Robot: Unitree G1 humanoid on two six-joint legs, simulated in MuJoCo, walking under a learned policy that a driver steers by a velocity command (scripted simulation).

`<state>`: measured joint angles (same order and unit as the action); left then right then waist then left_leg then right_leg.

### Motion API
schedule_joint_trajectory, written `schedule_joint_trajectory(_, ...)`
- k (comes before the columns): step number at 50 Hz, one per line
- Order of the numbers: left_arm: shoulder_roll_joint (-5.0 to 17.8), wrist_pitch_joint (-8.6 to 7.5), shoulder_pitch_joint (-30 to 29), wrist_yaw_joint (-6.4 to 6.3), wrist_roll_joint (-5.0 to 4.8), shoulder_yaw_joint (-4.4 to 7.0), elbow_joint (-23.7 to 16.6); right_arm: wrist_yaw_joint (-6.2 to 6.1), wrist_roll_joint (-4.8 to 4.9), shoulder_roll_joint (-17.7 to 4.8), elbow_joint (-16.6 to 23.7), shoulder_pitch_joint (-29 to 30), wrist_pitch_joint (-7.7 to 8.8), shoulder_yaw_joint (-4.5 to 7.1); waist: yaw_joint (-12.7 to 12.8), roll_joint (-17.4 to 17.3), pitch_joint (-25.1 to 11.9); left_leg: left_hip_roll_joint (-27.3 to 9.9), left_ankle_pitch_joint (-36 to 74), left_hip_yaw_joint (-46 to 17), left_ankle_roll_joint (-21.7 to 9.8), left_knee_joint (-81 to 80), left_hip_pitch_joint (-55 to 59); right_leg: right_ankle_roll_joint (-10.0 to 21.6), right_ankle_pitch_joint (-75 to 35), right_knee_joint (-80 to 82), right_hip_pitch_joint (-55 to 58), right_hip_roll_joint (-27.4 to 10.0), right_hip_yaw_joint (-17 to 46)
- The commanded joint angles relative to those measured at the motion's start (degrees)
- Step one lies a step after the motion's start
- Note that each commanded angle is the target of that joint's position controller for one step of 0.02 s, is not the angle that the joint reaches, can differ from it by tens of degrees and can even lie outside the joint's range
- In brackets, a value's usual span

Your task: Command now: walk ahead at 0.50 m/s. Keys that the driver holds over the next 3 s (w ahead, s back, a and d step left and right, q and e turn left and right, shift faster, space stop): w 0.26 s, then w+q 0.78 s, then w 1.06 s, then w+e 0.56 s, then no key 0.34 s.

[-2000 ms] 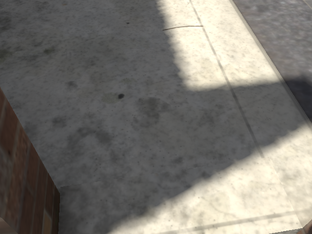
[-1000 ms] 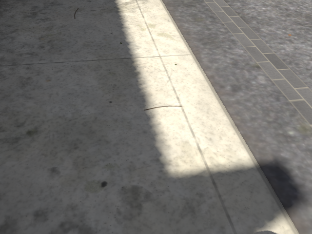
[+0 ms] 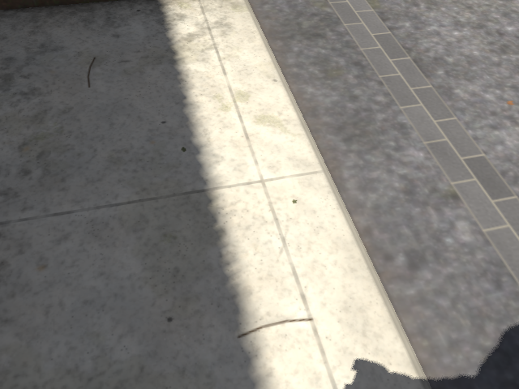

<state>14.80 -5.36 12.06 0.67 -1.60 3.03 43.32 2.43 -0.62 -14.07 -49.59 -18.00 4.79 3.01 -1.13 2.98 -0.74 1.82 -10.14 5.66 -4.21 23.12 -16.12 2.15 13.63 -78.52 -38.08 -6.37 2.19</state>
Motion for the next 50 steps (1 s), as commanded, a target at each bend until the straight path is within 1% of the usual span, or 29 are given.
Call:
schedule_joint_trajectory(1,0.7,1.07,2.6,-0.95,1.11,0.15,-4.1,-1.46,0.55,-5.5,1.6,1.3,1.96,0.98,3.4,-7.3,0.1,-13.9,10.4,-14.5,-9.1,-13.8,7.3,-0.7,-3.6,6.5,-9.2,-4.4,1.9)
schedule_joint_trajectory(4,1.5,0.91,-2.4,-1.49,1.49,0.32,-5.7,-2.52,-0.19,-7.3,0.9,-0.7,1.78,1.20,2.0,-5.7,1.4,-13.6,18.2,-11.7,-8.9,-14.6,8.4,-2.8,-10.2,16.7,-10.3,-4.3,0.8)
schedule_joint_trajectory(7,0.4,0.53,-8.2,-1.10,0.62,-0.21,-6.9,-3.77,0.24,-6.7,0.0,-2.8,1.80,0.84,0.1,-7.0,2.4,-12.4,16.3,-9.0,-7.6,-15.4,10.1,-3.4,-17.4,29.0,-8.1,-2.7,-0.8)
schedule_joint_trajectory(8,0.5,0.69,-10.3,-0.53,0.74,-0.44,-7.1,-3.62,0.69,-6.2,-0.6,-4.4,1.71,0.83,-1.3,-5.4,2.4,-12.1,14.4,-8.3,-7.2,-15.4,11.5,-3.4,-18.5,32.2,-7.0,-1.6,-1.6)
schedule_joint_trajectory(10,0.2,0.73,-13.6,-0.21,0.51,-0.50,-7.8,-3.27,0.65,-7.0,-1.3,-6.1,1.03,1.07,-2.9,-6.7,4.2,-12.6,11.9,-7.1,-6.6,-14.8,12.7,-3.0,-20.0,37.3,-5.3,-0.5,-2.3)
schedule_joint_trajectory(11,1.7,0.58,-16.2,0.42,0.92,-0.20,-8.4,-3.22,0.96,-7.4,-1.2,-6.4,0.56,1.35,-3.9,-6.4,6.5,-14.1,11.7,-8.7,-7.1,-15.1,15.5,-2.6,-18.7,39.3,-7.1,-0.4,-1.3)
schedule_joint_trajectory(14,1.9,-0.50,-17.8,2.32,0.69,-0.36,-9.2,-3.29,0.63,-7.6,-1.4,-7.1,-0.72,1.82,-3.8,-5.5,6.3,-16.3,13.1,-9.6,-6.2,-10.5,22.8,-0.4,-13.7,45.4,-6.7,0.1,-0.2)
schedule_joint_trajectory(16,3.9,-1.08,-13.9,2.48,0.85,0.51,-8.3,-3.43,1.10,-7.7,-1.1,-4.8,-0.74,1.91,-1.0,-6.6,4.9,-16.5,22.8,-11.0,-5.0,-7.5,21.7,0.8,-11.8,48.0,2.5,2.5,-1.1)
schedule_joint_trajectory(17,4.9,-1.06,-8.3,2.14,0.85,1.10,-6.9,-3.50,1.71,-8.5,-1.0,-3.7,-0.79,2.17,1.8,-8.1,1.5,-15.7,32.1,-10.4,-4.5,-2.7,20.8,1.6,-12.1,48.3,10.5,4.8,-2.7)
schedule_joint_trajectory(18,6.6,-1.16,1.1,1.41,0.35,2.32,-4.8,-3.23,1.62,-8.0,-0.8,-3.3,-1.13,1.91,7.4,-5.8,-4.0,-12.6,37.0,-8.9,-3.2,8.9,17.1,3.7,-13.9,48.7,23.8,6.3,-2.8)
schedule_joint_trajectory(19,11.5,-0.98,12.4,0.62,1.26,3.30,-2.9,-3.11,0.64,-5.6,1.3,-3.5,-0.81,1.11,10.5,-0.3,-15.0,-8.8,20.4,-7.0,-1.8,26.9,5.8,6.9,-15.5,45.3,42.7,-4.7,8.7)
schedule_joint_trajectory(20,15.9,-0.97,13.4,1.11,2.80,4.34,-2.3,-2.42,1.82,3.5,0.9,-14.7,0.21,-1.28,4.9,18.4,-25.4,2.0,-20.7,-9.6,2.0,46.0,-13.8,16.5,-4.6,52.9,61.4,-18.4,35.8)
schedule_joint_trajectory(21,9.7,-0.82,13.8,0.84,3.04,3.09,-3.1,-2.40,3.71,-3.8,-0.1,-10.8,1.09,0.48,8.0,11.0,-25.1,1.1,-22.5,-17.0,2.2,51.6,-18.6,15.2,5.7,60.9,58.9,-17.8,42.1)
schedule_joint_trajectory(22,7.5,-0.87,9.2,0.31,2.51,2.46,-2.6,-2.80,4.74,-6.6,2.2,-3.5,1.16,1.53,7.4,7.1,-13.1,-1.7,-17.9,-15.0,2.2,53.3,-23.2,11.2,5.5,61.2,50.7,-15.9,31.5)
schedule_joint_trajectory(23,6.1,-0.90,5.0,0.00,2.48,1.84,-2.7,-3.59,4.13,-5.6,3.5,0.5,1.13,1.38,5.5,2.1,-7.2,-4.6,-12.2,-13.1,1.9,51.8,-22.8,9.2,-1.1,62.2,41.8,-14.2,23.8)
schedule_joint_trajectory(24,4.7,-1.08,2.7,0.04,2.25,1.71,-2.2,-4.02,2.89,-4.6,4.0,1.6,0.94,1.66,4.0,1.5,-4.0,-6.6,-8.8,-13.4,1.9,49.2,-20.6,8.5,-7.3,63.5,35.1,-12.4,17.9)
schedule_joint_trajectory(26,2.5,-1.79,1.0,-0.07,2.75,1.43,-0.9,-3.88,2.65,-3.1,3.6,-1.1,-0.40,2.08,1.4,3.1,-2.7,-8.2,-5.7,-13.8,1.6,46.5,-15.8,7.9,-11.8,66.9,29.8,-9.4,9.6)
schedule_joint_trajectory(29,3.4,-2.38,0.9,-0.44,2.18,2.05,1.1,-4.28,2.74,-1.6,4.8,0.3,-2.38,2.42,0.3,1.3,0.1,-8.8,-3.4,-13.3,1.9,44.5,-19.7,8.6,-15.5,69.9,28.1,-9.9,2.3)
schedule_joint_trajectory(30,4.8,-2.21,2.0,-1.02,2.38,2.42,2.3,-4.16,2.23,-1.4,5.9,1.2,-2.63,2.19,0.3,1.1,1.2,-9.0,-1.3,-13.6,2.3,43.9,-21.2,8.7,-14.5,71.0,27.7,-10.3,0.6)
schedule_joint_trajectory(35,6.4,-0.89,3.9,-2.61,2.35,3.32,4.7,-2.20,1.54,-1.3,8.4,8.1,-2.58,1.73,1.5,-0.1,3.8,-9.8,8.2,-11.6,4.0,32.0,-27.0,8.3,-13.4,72.2,32.2,-10.7,-6.2)
schedule_joint_trajectory(37,7.3,-0.50,4.5,-2.77,1.96,3.65,5.4,-1.49,1.50,-1.1,9.4,11.8,-2.49,1.40,2.8,-0.2,4.9,-9.5,10.6,-8.8,3.6,26.3,-25.8,7.4,-12.8,72.0,33.4,-10.6,-9.1)
schedule_joint_trajectory(42,9.6,0.23,4.1,-2.50,0.38,4.85,5.5,-0.10,1.75,-3.2,11.9,16.3,-3.21,2.26,3.6,1.6,5.9,-7.7,4.9,-3.7,0.3,17.3,-21.6,4.6,-16.5,67.4,39.2,-11.7,-13.2)
schedule_joint_trajectory(44,11.2,0.96,3.1,-2.01,-0.49,5.33,5.5,0.02,1.40,-4.8,11.8,11.9,-3.65,3.32,0.8,2.6,2.8,-3.6,-1.1,0.7,-2.4,15.8,-13.7,3.6,-36.3,57.7,40.1,-11.6,-15.1)
schedule_joint_trajectory(45,11.4,1.36,1.5,-1.77,-1.11,5.25,5.3,-0.07,1.59,-6.8,10.0,4.2,-3.75,4.68,-4.0,1.5,-1.2,-0.3,0.7,2.7,-4.2,12.2,-3.4,2.1,-43.1,46.9,38.3,-9.6,-17.0)
schedule_joint_trajectory(46,9.7,1.33,2.2,-1.64,-0.48,4.51,4.9,-0.81,1.87,-11.3,7.0,-6.0,-3.99,6.97,-8.1,-1.8,-6.5,1.9,3.0,0.7,-6.3,10.7,12.2,-0.4,-37.6,31.4,30.1,-6.6,-17.8)
schedule_joint_trajectory(47,2.0,0.79,4.7,-1.34,3.22,2.15,2.9,-1.67,2.58,-17.9,6.6,-8.2,-4.17,8.05,-4.1,-19.1,-7.6,-11.5,7.3,-22.0,-11.6,9.2,24.4,-3.7,10.8,10.2,10.0,0.1,-16.5)
schedule_joint_trajectory(48,1.1,-1.48,6.5,-0.93,1.89,1.25,0.2,-0.92,1.90,-18.3,9.3,-7.7,-2.42,7.13,-1.9,-21.3,-19.7,-20.6,-12.4,-53.9,-22.1,-4.8,35.4,-4.5,23.6,-2.7,-3.7,8.0,-1.3)
schedule_joint_trajectory(49,6.6,-2.93,-2.1,-0.71,-0.97,2.35,-0.9,-0.32,1.46,-13.4,9.1,-8.0,-1.36,5.86,-5.6,-11.1,-15.6,-20.3,-12.0,-51.7,-18.1,-9.5,33.7,-2.8,17.5,-4.9,-9.6,5.7,2.9)
schedule_joint_trajectory(50,6.4,-3.58,-4.7,-0.80,-1.27,2.16,-1.9,-0.42,1.41,-11.4,8.9,-5.5,-0.72,5.16,-4.3,-9.8,-10.0,-18.7,-7.9,-44.2,-15.7,-8.0,28.0,-1.1,11.8,-1.6,-11.7,3.4,2.3)
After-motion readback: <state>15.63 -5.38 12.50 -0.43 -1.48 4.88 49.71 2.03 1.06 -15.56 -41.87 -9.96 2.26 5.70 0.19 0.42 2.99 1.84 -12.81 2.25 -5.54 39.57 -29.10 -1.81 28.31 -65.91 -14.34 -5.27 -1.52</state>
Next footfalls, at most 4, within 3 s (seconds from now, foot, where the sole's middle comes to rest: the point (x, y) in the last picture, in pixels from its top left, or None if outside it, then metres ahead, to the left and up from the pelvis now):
0.36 right None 0.41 -0.16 -0.78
0.92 left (184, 341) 0.62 0.18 -0.78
1.50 right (203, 225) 1.00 0.15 -0.78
2.04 left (99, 192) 1.13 0.50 -0.78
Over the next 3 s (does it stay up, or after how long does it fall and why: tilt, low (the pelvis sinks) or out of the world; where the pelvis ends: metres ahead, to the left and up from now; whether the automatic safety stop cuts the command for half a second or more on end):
stays up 1.49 0.48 0.00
